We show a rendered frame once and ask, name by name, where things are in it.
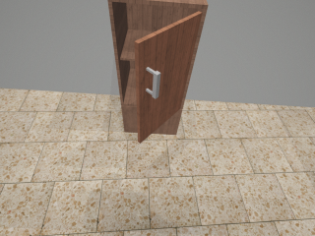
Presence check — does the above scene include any handle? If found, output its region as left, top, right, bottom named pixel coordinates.
left=146, top=67, right=161, bottom=99

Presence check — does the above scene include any cupboard door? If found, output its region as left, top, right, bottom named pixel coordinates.
left=134, top=11, right=203, bottom=143

